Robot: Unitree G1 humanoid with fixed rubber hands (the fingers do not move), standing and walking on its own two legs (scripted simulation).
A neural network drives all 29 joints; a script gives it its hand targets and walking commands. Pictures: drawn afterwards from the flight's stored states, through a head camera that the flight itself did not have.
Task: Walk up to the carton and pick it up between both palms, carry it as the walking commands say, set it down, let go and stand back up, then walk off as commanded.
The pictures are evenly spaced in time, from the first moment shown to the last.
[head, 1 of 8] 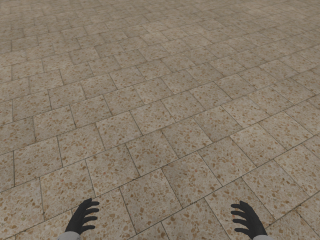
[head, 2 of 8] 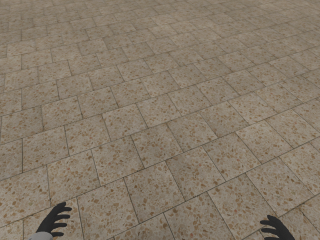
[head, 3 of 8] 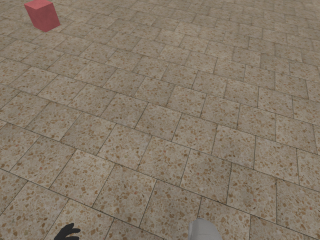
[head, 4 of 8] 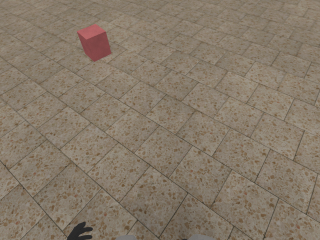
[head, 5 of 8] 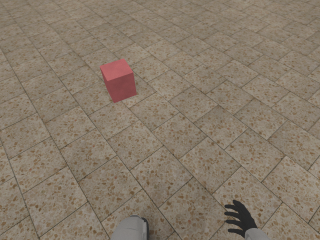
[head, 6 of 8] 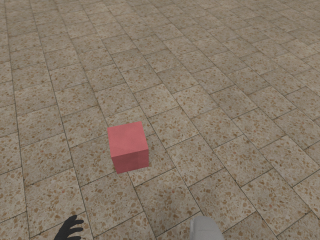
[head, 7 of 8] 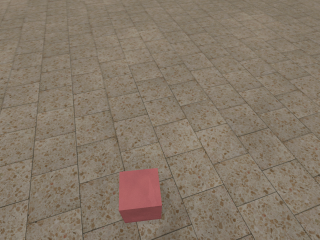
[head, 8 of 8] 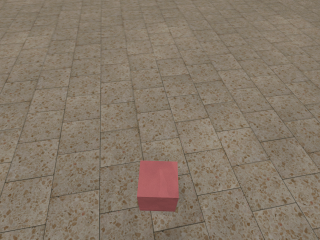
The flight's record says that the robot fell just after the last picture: no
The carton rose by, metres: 0.00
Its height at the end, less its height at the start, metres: +0.00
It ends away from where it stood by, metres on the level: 0.00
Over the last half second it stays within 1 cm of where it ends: yes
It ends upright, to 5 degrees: yes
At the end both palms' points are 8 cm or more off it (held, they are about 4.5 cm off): yes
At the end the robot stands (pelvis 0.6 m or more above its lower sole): yes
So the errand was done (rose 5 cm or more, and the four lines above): no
